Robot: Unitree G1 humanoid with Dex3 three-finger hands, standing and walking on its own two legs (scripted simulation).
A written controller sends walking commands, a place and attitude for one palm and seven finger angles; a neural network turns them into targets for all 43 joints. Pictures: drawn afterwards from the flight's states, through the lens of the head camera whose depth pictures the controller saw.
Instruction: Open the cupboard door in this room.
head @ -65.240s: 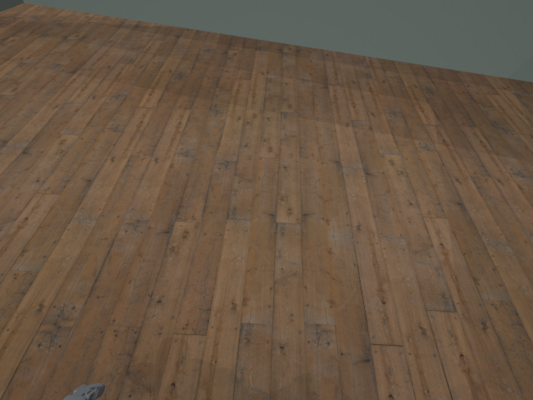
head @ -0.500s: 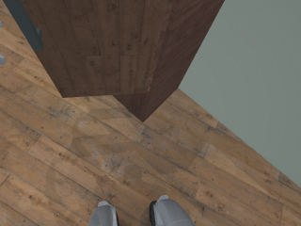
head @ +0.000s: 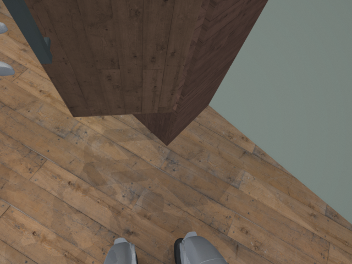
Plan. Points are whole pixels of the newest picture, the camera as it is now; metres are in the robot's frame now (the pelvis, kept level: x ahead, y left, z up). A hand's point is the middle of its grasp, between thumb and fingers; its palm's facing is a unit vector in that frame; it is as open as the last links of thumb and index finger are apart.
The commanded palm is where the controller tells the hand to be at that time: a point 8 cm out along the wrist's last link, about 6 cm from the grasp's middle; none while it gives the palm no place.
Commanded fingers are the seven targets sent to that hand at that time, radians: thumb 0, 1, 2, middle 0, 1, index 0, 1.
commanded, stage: move the hooked fingers beside the handle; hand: left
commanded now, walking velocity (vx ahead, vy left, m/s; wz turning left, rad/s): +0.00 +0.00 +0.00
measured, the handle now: (32, 24) +0.58 +0.22 +0.11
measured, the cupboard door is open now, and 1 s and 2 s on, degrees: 50 50 50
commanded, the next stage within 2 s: slide the fingers in behind the handle in 0.30 s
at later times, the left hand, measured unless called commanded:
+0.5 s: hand out of the picture +0.52 +0.29 +0.12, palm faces +0.01 -1.00 +0.01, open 14.0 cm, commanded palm +0.51 +0.31 +0.11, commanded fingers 0.00 -0.50 0.30 -0.30 -1.20 -0.30 -1.20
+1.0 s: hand (5, 44) +0.53 +0.26 +0.11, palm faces +0.00 -1.00 +0.00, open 14.0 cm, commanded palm +0.51 +0.28 +0.11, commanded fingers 0.00 -0.50 0.30 -0.30 -1.20 -0.30 -1.20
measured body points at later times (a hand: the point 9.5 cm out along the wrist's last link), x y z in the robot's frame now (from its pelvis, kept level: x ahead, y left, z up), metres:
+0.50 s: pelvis -0.01 -0.01 +0.00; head +0.15 +0.03 +0.42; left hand +0.51 +0.34 +0.12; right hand -0.04 -0.27 -0.09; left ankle -0.01 +0.10 -0.68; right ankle -0.01 -0.14 -0.68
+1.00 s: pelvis -0.01 +0.00 +0.00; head +0.14 +0.04 +0.42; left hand +0.52 +0.31 +0.11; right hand -0.05 -0.26 -0.09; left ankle -0.01 +0.10 -0.68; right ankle -0.01 -0.14 -0.68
